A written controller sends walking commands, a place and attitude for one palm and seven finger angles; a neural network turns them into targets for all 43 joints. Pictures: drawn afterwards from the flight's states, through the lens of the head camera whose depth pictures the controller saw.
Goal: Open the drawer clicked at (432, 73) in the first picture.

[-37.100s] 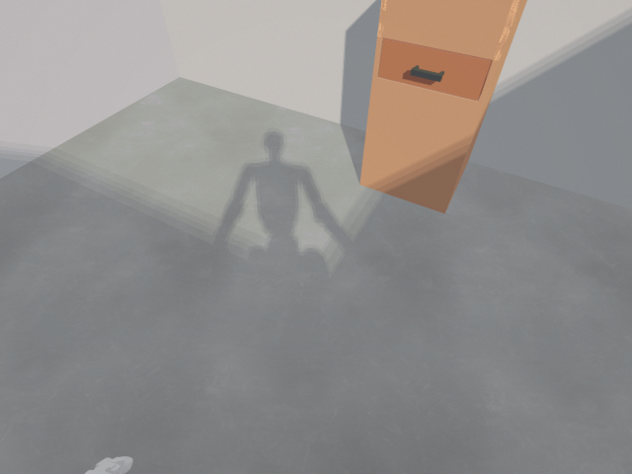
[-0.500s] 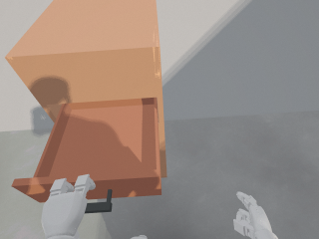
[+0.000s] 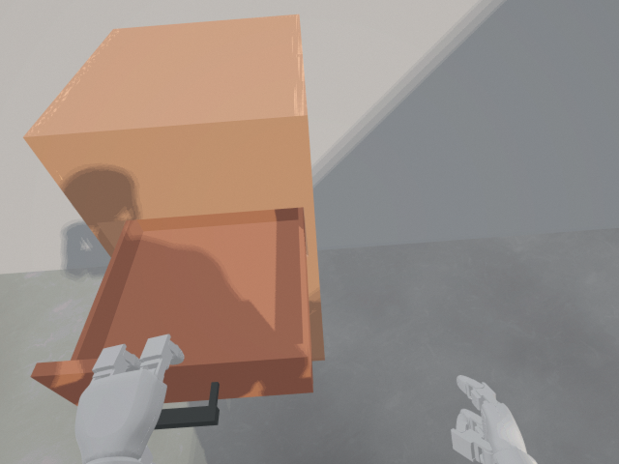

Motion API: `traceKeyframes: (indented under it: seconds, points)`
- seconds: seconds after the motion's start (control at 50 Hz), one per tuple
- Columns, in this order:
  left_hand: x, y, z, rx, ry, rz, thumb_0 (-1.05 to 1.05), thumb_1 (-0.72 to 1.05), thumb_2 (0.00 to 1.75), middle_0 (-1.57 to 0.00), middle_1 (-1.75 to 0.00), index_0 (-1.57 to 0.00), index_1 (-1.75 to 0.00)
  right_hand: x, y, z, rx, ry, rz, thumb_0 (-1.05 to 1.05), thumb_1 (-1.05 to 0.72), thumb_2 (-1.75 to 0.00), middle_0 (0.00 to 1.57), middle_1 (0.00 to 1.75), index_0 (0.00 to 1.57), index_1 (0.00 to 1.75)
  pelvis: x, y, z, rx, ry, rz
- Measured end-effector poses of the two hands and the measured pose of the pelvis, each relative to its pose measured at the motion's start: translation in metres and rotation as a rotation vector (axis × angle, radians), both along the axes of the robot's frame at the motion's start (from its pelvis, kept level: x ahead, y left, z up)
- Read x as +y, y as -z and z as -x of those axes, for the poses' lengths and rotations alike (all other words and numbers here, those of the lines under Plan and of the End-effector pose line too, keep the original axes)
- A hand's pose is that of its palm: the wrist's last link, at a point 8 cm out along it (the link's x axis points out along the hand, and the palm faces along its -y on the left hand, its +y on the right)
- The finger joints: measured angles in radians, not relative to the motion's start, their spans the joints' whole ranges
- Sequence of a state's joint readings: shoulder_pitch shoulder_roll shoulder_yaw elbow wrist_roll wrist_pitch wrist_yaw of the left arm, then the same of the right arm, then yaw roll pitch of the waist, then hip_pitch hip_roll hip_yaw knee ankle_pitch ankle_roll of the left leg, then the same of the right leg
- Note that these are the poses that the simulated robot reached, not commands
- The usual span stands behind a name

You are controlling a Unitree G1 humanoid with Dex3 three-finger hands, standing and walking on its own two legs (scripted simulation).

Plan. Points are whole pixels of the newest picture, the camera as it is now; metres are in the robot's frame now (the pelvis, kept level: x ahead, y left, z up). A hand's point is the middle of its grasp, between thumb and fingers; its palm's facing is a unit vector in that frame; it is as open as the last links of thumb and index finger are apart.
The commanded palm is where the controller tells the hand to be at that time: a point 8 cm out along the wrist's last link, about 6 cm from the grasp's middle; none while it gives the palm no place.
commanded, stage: lift the hand off the handle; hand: left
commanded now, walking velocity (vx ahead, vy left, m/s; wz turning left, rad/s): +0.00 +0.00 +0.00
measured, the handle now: (181, 404) +0.22 +0.23 -0.10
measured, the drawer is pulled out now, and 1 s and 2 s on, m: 0.29 0.29 0.29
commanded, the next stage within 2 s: draw the hand back to the body in 0.66 s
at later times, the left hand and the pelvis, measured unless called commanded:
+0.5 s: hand (129, 404) +0.17 +0.23 +0.05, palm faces +0.06 -0.09 -0.99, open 13.8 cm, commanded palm +0.14 +0.22 +0.10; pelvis +0.00 +0.00 +0.01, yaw +0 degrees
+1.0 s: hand (105, 391) +0.17 +0.24 +0.08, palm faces +0.11 -0.09 -0.99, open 13.8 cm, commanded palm +0.14 +0.24 +0.13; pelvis +0.00 +0.01 +0.02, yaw +0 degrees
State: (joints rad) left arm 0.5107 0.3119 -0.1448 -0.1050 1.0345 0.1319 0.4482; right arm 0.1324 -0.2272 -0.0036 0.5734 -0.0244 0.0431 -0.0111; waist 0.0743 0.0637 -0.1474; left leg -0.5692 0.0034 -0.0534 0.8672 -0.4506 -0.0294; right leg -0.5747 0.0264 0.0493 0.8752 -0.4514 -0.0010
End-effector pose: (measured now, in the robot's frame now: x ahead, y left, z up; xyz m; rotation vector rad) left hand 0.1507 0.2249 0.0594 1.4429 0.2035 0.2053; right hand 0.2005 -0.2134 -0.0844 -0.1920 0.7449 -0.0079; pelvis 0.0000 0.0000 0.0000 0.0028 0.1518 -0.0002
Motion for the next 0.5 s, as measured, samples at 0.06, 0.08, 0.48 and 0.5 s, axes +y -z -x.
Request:
traceKeyframes:
  seconds: [0.06, 0.08, 0.48, 0.5]
  points:
    - [0.002, -0.006, 0.004, -0.009, -0.002, -0.01, 0.0, -0.49, 0.31, -0.32, -1.2, -0.32, -1.2, 0.0, -0.002, -0.002, -0.008, -0.003, -0.004, 0.01, -0.91, -0.9, 0.2, 0.3, 0.2, 0.3, -0.001, -0.001, -0.001, -0.007, 0.001, -0.001]
    - [0.003, -0.007, 0.005, -0.011, -0.006, -0.015, 0.0, -0.49, 0.31, -0.32, -1.2, -0.32, -1.2, 0.0, -0.003, -0.003, -0.009, -0.005, -0.005, 0.01, -0.91, -0.9, 0.2, 0.3, 0.2, 0.3, -0.001, -0.001, 0.0, -0.01, 0.001, -0.001]
    - [0.002, -0.039, 0.002, -0.042, -0.004, -0.024, 0.0, -0.49, 0.31, -0.32, -1.2, -0.32, -1.2, 0.007, -0.011, -0.005, -0.019, -0.02, -0.035, 0.01, -0.91, -0.9, 0.2, 0.3, 0.2, 0.3, -0.004, -0.012, 0.0, -0.054, 0.001, -0.005]
    - [0.004, -0.041, 0.002, -0.041, -0.014, -0.026, 0.0, -0.49, 0.31, -0.32, -1.2, -0.32, -1.2, 0.007, -0.012, -0.005, -0.018, -0.019, -0.035, 0.01, -0.91, -0.9, 0.2, 0.3, 0.2, 0.3, -0.004, -0.012, 0.0, -0.057, 0.0, -0.005]
